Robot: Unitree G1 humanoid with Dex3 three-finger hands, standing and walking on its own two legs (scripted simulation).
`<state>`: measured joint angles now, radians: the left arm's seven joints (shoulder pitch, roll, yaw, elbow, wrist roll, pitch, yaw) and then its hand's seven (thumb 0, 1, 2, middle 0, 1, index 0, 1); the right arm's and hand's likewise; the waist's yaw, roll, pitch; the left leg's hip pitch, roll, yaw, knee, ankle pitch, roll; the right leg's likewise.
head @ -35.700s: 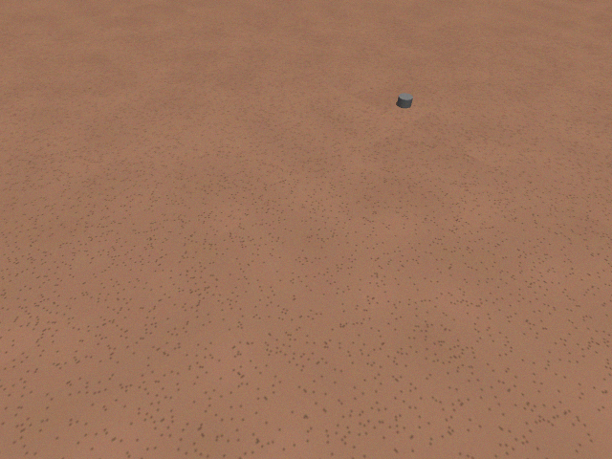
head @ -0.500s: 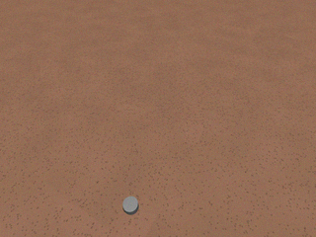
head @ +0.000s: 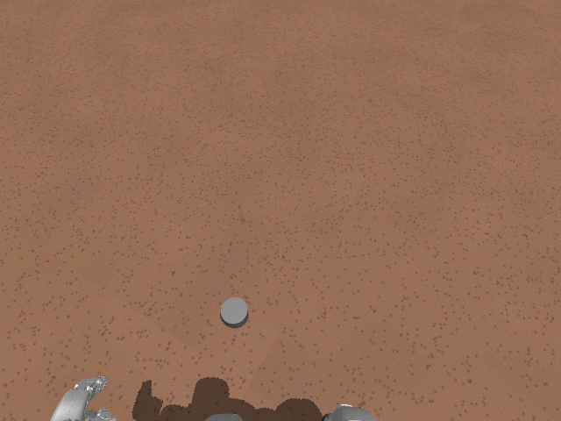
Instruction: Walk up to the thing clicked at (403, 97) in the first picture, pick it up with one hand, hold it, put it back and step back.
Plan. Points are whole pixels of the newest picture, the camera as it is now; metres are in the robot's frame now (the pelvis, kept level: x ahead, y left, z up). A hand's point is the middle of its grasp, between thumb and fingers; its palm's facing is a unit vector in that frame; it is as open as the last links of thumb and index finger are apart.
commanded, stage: step back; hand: left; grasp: from above
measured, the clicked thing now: (234, 312) +0.48 +0.15 -0.73
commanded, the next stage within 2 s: none
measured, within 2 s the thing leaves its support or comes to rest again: neither
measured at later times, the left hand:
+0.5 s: hand out of the picture +0.05 +0.27 -0.14, palm faces -0.09 -0.91 -0.40, open 7.4 cm
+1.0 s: hand out of the picture -0.10 +0.31 -0.15, palm faces -0.04 -0.93 -0.35, open 7.4 cm
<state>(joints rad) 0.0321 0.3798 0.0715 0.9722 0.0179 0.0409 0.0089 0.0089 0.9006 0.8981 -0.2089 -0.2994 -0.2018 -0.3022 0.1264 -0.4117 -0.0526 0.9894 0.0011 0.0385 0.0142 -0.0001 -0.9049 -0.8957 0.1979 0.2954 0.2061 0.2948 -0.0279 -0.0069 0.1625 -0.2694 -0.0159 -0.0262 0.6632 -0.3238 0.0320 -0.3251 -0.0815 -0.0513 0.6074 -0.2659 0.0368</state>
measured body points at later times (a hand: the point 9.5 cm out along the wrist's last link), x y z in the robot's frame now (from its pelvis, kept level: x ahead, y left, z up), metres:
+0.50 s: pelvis -0.08 +0.01 +0.00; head -0.02 -0.01 +0.44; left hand +0.05 +0.31 -0.11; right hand +0.01 -0.29 -0.14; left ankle -0.06 +0.12 -0.69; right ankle -0.07 -0.09 -0.72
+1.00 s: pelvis -0.21 +0.05 +0.01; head -0.15 +0.07 +0.45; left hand -0.10 +0.36 -0.12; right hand -0.11 -0.27 -0.09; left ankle -0.15 +0.17 -0.72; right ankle -0.26 -0.11 -0.63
